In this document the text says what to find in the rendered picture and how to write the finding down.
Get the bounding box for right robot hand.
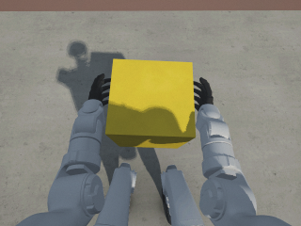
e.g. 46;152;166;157
193;77;214;111

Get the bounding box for left robot upper arm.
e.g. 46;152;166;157
15;172;105;226

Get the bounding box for right robot forearm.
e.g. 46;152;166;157
196;104;257;209

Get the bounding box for left robot forearm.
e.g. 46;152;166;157
47;99;105;210

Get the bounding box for right robot thigh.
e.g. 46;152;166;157
160;169;205;226

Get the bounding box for left robot shin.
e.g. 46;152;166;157
113;162;132;176

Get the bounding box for left robot hand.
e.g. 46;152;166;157
88;73;111;106

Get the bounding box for right robot upper arm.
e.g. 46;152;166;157
198;177;292;226

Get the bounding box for carton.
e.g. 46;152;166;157
105;58;196;149

